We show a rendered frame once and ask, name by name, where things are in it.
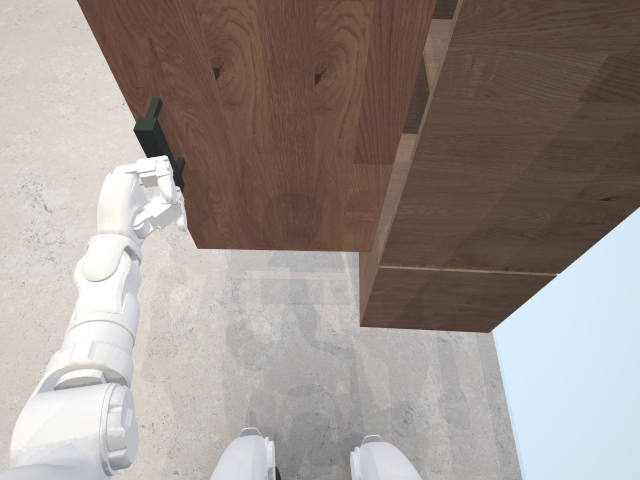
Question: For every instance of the robot left hand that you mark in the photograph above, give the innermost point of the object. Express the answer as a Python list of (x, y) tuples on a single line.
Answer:
[(123, 207)]

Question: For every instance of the left robot upper arm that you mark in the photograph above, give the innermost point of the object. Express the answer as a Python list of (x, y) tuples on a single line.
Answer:
[(83, 433)]

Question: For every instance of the robot left forearm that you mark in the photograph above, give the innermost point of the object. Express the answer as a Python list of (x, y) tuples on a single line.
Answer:
[(98, 343)]

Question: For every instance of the right robot shin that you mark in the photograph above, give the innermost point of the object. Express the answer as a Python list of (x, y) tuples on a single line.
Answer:
[(371, 438)]

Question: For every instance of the left robot shin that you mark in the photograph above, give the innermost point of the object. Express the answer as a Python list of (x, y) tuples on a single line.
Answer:
[(249, 431)]

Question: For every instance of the handle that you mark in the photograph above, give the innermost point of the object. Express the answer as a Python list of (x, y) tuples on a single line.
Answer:
[(153, 142)]

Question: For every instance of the cupboard door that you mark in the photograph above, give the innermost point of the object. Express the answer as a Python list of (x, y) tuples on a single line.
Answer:
[(288, 113)]

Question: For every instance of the robot shin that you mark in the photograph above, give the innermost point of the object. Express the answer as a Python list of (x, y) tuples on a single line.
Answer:
[(371, 438), (249, 431)]

